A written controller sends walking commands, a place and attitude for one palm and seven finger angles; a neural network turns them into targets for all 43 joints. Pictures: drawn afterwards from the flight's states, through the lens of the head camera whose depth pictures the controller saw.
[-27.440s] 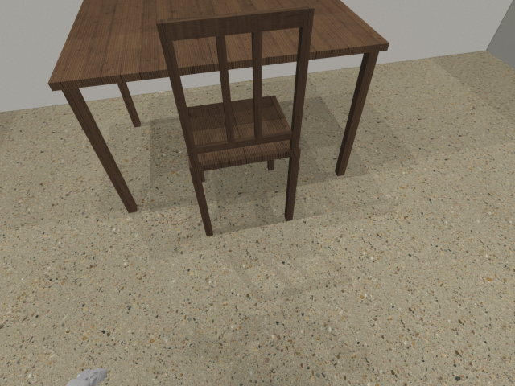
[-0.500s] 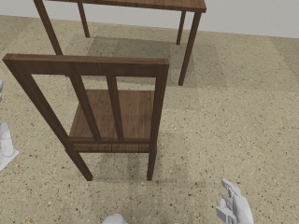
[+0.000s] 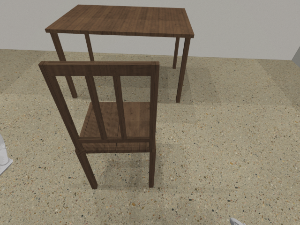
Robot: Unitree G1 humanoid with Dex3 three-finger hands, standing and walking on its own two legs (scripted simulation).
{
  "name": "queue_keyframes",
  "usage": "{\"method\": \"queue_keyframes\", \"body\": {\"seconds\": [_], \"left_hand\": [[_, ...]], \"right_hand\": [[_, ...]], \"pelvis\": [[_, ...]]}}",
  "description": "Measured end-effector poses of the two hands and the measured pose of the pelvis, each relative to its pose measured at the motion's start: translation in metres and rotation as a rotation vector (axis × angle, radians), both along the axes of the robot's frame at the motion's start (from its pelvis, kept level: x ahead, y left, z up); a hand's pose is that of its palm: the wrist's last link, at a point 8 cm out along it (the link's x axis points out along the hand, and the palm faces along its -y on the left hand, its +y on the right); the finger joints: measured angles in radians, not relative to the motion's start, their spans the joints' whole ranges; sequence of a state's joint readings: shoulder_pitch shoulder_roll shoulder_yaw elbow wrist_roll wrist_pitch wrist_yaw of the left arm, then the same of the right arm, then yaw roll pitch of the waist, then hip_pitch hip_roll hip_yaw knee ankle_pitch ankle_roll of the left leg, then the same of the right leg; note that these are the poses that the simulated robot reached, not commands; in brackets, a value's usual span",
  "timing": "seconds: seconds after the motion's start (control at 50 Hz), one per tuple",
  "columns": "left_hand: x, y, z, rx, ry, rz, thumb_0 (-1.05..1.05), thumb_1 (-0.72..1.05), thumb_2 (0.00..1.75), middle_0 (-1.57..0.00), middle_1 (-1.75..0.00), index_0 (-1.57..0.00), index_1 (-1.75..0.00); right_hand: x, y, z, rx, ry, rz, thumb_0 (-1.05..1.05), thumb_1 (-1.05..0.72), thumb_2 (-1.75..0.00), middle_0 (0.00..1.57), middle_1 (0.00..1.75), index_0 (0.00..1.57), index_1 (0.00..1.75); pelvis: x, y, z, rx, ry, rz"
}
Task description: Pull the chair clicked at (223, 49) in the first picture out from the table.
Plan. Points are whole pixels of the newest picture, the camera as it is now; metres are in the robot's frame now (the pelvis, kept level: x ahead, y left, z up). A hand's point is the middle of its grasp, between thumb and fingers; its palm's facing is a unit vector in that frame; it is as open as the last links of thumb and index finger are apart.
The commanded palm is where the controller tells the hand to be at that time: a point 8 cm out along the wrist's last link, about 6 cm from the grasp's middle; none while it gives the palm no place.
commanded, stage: stop stepping back and stand still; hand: left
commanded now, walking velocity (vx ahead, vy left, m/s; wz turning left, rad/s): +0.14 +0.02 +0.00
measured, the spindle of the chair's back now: (97, 111) +0.57 +0.25 -0.05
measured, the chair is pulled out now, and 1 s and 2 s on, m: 0.72 0.72 0.72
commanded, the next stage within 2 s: let the arm hang, fingers relaxed in 0.24 s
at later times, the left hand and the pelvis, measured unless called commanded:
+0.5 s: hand (74, 192) +0.22 +0.22 -0.02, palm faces +0.15 -0.92 -0.37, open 7.4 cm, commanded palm none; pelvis -0.01 +0.00 -0.01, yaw +3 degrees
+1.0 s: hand out of the picture -0.01 +0.16 -0.16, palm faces +0.08 -0.97 -0.23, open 7.3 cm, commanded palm none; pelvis +0.02 -0.02 +0.01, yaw +4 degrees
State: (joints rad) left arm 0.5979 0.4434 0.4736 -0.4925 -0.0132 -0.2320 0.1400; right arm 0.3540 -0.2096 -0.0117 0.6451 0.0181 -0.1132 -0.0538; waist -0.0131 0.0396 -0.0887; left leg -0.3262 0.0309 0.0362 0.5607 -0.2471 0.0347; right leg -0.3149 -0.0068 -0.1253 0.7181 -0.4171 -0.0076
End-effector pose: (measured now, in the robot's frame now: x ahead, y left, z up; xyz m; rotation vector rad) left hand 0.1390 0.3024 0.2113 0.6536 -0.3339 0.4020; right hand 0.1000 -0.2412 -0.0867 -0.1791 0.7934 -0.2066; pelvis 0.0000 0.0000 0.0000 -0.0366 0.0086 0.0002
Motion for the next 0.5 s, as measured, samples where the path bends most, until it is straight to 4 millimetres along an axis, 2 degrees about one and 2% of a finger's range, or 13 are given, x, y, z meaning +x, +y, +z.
{"method": "queue_keyframes", "body": {"seconds": [0.08, 0.12, 0.22, 0.34, 0.36, 0.4, 0.44, 0.48, 0.5], "left_hand": [[-0.003, -0.004, -0.01, -0.017, 0.009, 0.042, 0.02, 0.88, 0.9, -0.21, -0.3, -0.21, -0.3], [-0.004, -0.008, -0.019, -0.075, 0.016, 0.039, 0.02, 0.89, 0.9, -0.2, -0.3, -0.21, -0.3], [0.003, -0.02, -0.033, -0.168, 0.038, 0.004, 0.02, 0.88, 0.9, -0.21, -0.3, -0.21, -0.3], [0.02, -0.018, -0.02, -0.109, -0.028, -0.071, 0.02, 0.88, 0.89, -0.21, -0.3, -0.21, -0.3], [0.026, -0.016, -0.024, -0.088, 0.0, -0.068, 0.02, 0.88, 0.89, -0.21, -0.3, -0.21, -0.3], [0.047, -0.011, -0.057, -0.154, 0.163, -0.032, 0.01, 0.89, 0.9, -0.2, -0.3, -0.21, -0.3], [0.061, -0.013, -0.112, -0.285, 0.387, 0.016, 0.01, 0.89, 0.9, -0.2, -0.3, -0.2, -0.3], [0.061, -0.027, -0.174, -0.403, 0.627, 0.044, 0.01, 0.9, 0.9, -0.19, -0.3, -0.2, -0.3], [0.055, -0.039, -0.205, -0.451, 0.746, 0.049, 0.01, 0.9, 0.9, -0.19, -0.3, -0.2, -0.3]], "right_hand": [[0.002, -0.001, -0.022, 0.032, 0.009, 0.04, 0.01, -0.9, -0.9, 0.2, 0.3, 0.2, 0.3], [0.001, -0.002, -0.023, 0.048, 0.031, 0.037, 0.01, -0.9, -0.9, 0.2, 0.3, 0.2, 0.3], [0.002, -0.008, -0.002, 0.017, 0.021, 0.015, 0.01, -0.9, -0.9, 0.2, 0.3, 0.2, 0.3], [0.021, -0.016, 0.012, -0.069, -0.054, -0.01, 0.01, -0.9, -0.9, 0.2, 0.3, 0.2, 0.3], [0.024, -0.015, 0.011, -0.063, -0.058, 0.005, 0.01, -0.9, -0.9, 0.2, 0.3, 0.2, 0.3], [0.026, -0.014, 0.001, -0.043, -0.019, 0.042, 0.01, -0.9, -0.9, 0.2, 0.3, 0.2, 0.3], [0.023, -0.011, -0.013, -0.021, 0.047, 0.076, 0.01, -0.9, -0.9, 0.2, 0.29, 0.2, 0.3], [0.016, -0.007, -0.026, 0.007, 0.114, 0.098, 0.01, -0.9, -0.9, 0.2, 0.29, 0.2, 0.3], [0.011, -0.006, -0.032, 0.023, 0.144, 0.101, 0.01, -0.9, -0.9, 0.2, 0.29, 0.2, 0.3]], "pelvis": [[-0.016, -0.007, -0.011, -0.016, -0.014, 0.01], [-0.018, -0.009, -0.01, -0.008, -0.028, 0.004], [-0.013, -0.012, 0.0, 0.041, -0.03, -0.018], [-0.006, -0.002, -0.007, 0.045, -0.032, -0.016], [-0.005, 0.0, -0.007, 0.046, -0.02, -0.011], [-0.005, 0.004, -0.005, 0.039, 0.008, 0.018], [-0.005, 0.005, -0.004, 0.035, 0.021, 0.042], [-0.006, 0.002, -0.004, 0.045, 0.018, 0.047], [-0.006, -0.001, -0.006, 0.054, 0.014, 0.044]]}}
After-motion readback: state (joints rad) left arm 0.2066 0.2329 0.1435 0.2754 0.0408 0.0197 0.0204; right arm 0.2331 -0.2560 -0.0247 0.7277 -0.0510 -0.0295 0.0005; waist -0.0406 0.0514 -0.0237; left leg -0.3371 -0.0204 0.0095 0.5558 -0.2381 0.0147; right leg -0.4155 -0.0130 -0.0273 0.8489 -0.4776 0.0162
